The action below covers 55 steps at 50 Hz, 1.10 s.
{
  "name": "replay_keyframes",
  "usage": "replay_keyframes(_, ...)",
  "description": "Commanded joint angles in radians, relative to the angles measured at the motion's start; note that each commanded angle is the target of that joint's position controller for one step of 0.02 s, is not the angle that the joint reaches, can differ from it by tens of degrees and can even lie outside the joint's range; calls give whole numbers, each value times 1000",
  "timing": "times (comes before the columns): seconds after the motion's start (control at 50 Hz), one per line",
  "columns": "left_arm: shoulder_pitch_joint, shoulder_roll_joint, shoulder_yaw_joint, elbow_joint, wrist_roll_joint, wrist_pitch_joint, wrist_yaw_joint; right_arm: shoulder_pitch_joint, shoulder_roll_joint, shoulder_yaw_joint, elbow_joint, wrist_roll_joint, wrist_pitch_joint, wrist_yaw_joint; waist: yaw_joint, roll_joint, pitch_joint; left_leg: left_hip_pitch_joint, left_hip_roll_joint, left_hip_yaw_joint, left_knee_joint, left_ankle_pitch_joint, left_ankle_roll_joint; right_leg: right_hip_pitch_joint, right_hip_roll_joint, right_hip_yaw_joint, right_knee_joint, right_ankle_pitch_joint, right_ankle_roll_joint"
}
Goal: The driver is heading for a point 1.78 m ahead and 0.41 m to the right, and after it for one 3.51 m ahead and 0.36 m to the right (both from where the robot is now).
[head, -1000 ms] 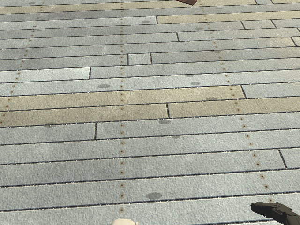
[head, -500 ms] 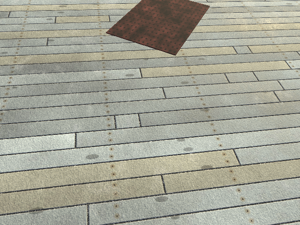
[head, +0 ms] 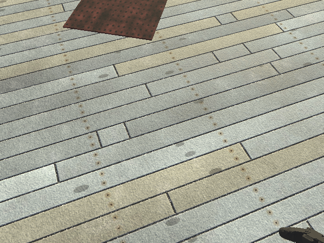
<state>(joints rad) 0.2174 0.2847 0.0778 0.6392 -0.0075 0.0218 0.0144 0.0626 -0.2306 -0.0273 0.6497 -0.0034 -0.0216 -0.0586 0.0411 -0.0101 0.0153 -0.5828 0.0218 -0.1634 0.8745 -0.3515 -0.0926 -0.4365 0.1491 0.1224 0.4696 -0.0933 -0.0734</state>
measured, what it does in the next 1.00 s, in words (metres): steps on the spot, turning right: left foot, then right foot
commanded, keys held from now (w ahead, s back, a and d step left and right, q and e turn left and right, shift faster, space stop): e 0.66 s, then no key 0.34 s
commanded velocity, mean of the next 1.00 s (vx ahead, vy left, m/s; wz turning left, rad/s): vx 0.01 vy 0.00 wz -0.50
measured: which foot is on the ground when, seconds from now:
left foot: up 0.00-0.08, down 0.10-0.52, up 0.54-0.92, down 0.94-1.00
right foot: down 0.00-0.12, up 0.14-0.50, down 0.52-1.00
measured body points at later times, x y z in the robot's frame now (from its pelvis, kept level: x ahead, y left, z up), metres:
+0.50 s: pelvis +0.01 +0.05 +0.00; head +0.04 +0.04 +0.45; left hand +0.26 +0.23 -0.08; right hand +0.06 -0.26 -0.10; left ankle +0.07 +0.17 -0.73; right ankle -0.03 -0.06 -0.72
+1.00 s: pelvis +0.00 +0.05 +0.00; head +0.02 +0.06 +0.45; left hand +0.27 +0.18 -0.10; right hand +0.01 -0.24 -0.10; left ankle +0.07 +0.16 -0.73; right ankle -0.03 -0.06 -0.73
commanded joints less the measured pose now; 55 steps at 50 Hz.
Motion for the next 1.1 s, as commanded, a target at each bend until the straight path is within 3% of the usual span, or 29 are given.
replay_keyframes(0.02, -34, 135, 42, -95, -8, 8, 13, 66, -95, -33, -32, 12, 3, -3, -30, -143, -193, 136, -62, 78, -115, 49, 3, 121, -221, 279, -109, -24, -135)
replay_keyframes(0.08, -47, 118, 38, -106, -14, 21, 16, 98, -97, -45, -16, 15, -13, 12, -56, -182, -178, 260, -72, 96, -380, 144, 43, 122, -205, 318, -46, -70, -86)
replay_keyframes(0.1, -30, 95, 32, -108, -14, 23, 18, 134, -127, -59, -5, 10, -16, 15, -62, -158, -179, 374, -4, 59, -460, 177, 76, 54, -168, 296, 12, -148, -50)
replay_keyframes(0.12, 13, 33, 16, -108, -4, 24, 16, 150, -203, -78, -16, -16, -12, 12, -37, 37, -194, 504, 239, -149, -498, 258, 177, -97, -73, 165, 248, -425, 10)
replay_keyframes(0.14, -24, 69, 28, -156, -5, 4, 10, 130, -240, -88, -16, -60, -4, 17, -22, 322, -133, 446, 389, -400, -565, 403, 342, -291, 16, 7, 473, -568, 68)
replay_keyframes(0.16, -2, 141, 47, -132, 3, -9, 5, 89, -191, -81, -49, -58, -8, 12, -20, 251, -138, 424, 403, -391, -558, 411, 381, -297, -54, 39, 672, -506, 104)
replay_keyframes(0.18, 13, 160, 56, -99, -8, -2, 3, 44, -137, -67, -59, -41, -7, 6, -9, 173, -123, 400, 334, -257, -528, 407, 335, -285, -70, 26, 754, -435, 121)
replay_keyframes(0.22, 39, 126, 48, -66, -5, 24, 10, 8, -111, -55, -65, -8, 0, 4, -4, 115, -89, 370, 238, -102, -511, 420, 280, -276, -85, -12, 869, -336, 150)
replay_keyframes(0.28, -32, 71, 24, -101, -14, 33, 10, 55, -120, -52, -51, -13, 15, -8, -40, 139, -66, 388, 191, 19, -531, 410, 287, -270, -112, -82, 777, -248, 172)
replay_keyframes(0.36, -105, 32, -1, -143, -11, 30, -8, 100, -173, -71, -33, -12, 29, -12, -86, 190, -99, 448, 231, 61, -521, 404, 308, -171, -166, -122, 513, -288, 172)
replay_keyframes(0.44, -85, 67, 11, -145, -13, 33, -27, 103, -217, -88, -20, 2, 28, 3, -86, 217, -115, 427, 284, 66, -501, 416, 313, -22, -162, -172, 321, -312, 126)
replay_keyframes(0.5, -7, 62, 23, -112, -15, 34, -35, 94, -209, -88, -1, 25, 31, 5, -38, 186, -116, 386, 269, 118, -398, 385, 249, 142, -120, -214, 36, -160, 53)
replay_keyframes(0.52, 27, 88, 34, -102, -12, 34, -27, 140, -181, -82, 23, 22, 28, 8, -31, 121, -121, 297, 233, 175, -306, 292, 183, 269, -121, -167, -55, -58, 19)
replay_keyframes(0.54, 58, 189, 61, -114, -9, 29, -12, 136, -120, -65, 3, -14, 24, 16, -45, -132, -128, 49, 130, 296, -21, -9, 78, 442, -344, 148, -103, 202, -63)
replay_keyframes(0.56, 59, 264, 71, -127, 29, 14, -14, 15, -117, -57, -72, -25, 11, 6, -2, -340, -124, -184, -14, 220, 187, -312, 30, 414, -562, 445, -126, 344, -284)
replay_keyframes(0.58, 68, 196, 52, -132, 43, -6, -17, -36, -174, -76, -71, -14, 7, 4, 40, -201, -145, -184, 7, 112, 329, -296, 29, 400, -531, 402, -137, 312, -303)
replay_keyframes(0.6, 16, 169, 38, -124, 39, -16, -13, -20, -177, -81, -57, -1, 11, 4, -2, -156, -116, -184, 15, 92, 363, -209, 38, 363, -471, 304, -118, 280, -241)
replay_keyframes(0.62, -44, 154, 37, -134, 17, -18, -6, 11, -163, -84, -29, -5, 15, -2, -31, -93, -109, -174, 22, 85, 339, -129, 35, 335, -404, 239, -104, 231, -178)
replay_keyframes(0.64, -87, 136, 29, -140, -4, -14, -1, 25, -169, -87, -25, -14, 21, -7, -47, -100, -104, -160, 23, 85, 316, -71, 26, 310, -375, 210, -97, 237, -149)
replay_keyframes(0.68, -100, 120, 19, -141, 4, -7, 6, 63, -147, -83, -11, -12, 19, 1, -68, -112, -132, -73, -5, 112, 315, -5, 13, 250, -335, 166, -89, 281, -142)
replay_keyframes(0.76, -73, 113, 15, -120, 13, -7, 12, 55, -104, -59, -8, -3, 22, 10, -43, -132, -146, 19, 0, 123, 92, 24, 12, 246, -315, 155, -82, 189, -136)
replay_keyframes(0.86, -60, 121, 11, -99, 17, 0, 1, 42, -117, -55, -20, 8, 19, 29, -10, -160, -108, 170, -7, 140, -133, -42, 36, 187, -331, 234, -74, 40, -151)
replay_keyframes(0.9, -86, 92, -3, -94, 9, 3, 1, 87, -97, -50, -7, 7, 9, 41, -49, -145, -96, 292, -14, 154, -352, 87, 57, 154, -304, 236, -45, 28, -122)
replay_keyframes(0.92, -63, 70, -11, -83, 9, 0, 1, 106, -95, -47, -1, -6, 3, 46, -58, -117, -99, 382, -3, 141, -458, 208, 74, 124, -275, 225, -35, -4, -82)
replay_keyframes(0.94, -31, 44, -18, -77, 22, -8, 2, 129, -140, -53, -7, -26, -1, 46, -42, -32, -121, 478, 96, 49, -468, 369, 106, 68, -224, 184, 30, -107, -21)
replay_keyframes(0.96, 28, 25, -19, -76, 29, -20, -5, 88, -190, -61, -5, -35, -2, 44, 40, 162, -116, 454, 184, -39, -452, 454, 192, 37, -124, 52, 84, -246, 37)
replay_keyframes(0.98, -13, 47, -17, -84, 35, -23, -3, 43, -132, -46, -12, -29, -2, 46, 25, 231, -117, 337, 216, -94, -505, 319, 260, 122, -138, 9, 75, -259, 78)
replay_keyframes(1.0, -42, 74, -6, -75, 31, -21, -1, 8, -88, -33, -26, -27, -4, 48, 14, 188, -92, 313, 166, -52, -508, 208, 230, 156, -144, 8, 65, -202, 86)
replay_keyframes(1.1, -54, 31, -9, -63, 26, -7, -4, 78, -98, -33, -14, -15, -12, 38, -27, 85, -25, 300, 72, 47, -469, 54, 146, 143, -147, 31, 30, -126, 62)
Keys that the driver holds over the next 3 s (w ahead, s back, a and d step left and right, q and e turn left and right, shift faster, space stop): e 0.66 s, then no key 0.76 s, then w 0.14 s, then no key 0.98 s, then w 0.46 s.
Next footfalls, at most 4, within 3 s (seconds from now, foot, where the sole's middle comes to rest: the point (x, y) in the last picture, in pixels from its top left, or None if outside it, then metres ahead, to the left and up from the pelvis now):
0.10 left None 0.11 0.16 -0.77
0.52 right None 0.04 -0.09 -0.77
0.94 left None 0.10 0.14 -0.77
1.96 left None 0.19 0.10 -0.77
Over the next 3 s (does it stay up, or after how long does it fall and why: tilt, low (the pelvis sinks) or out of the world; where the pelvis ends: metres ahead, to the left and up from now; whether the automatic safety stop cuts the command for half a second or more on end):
stays up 0.20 0.00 -0.01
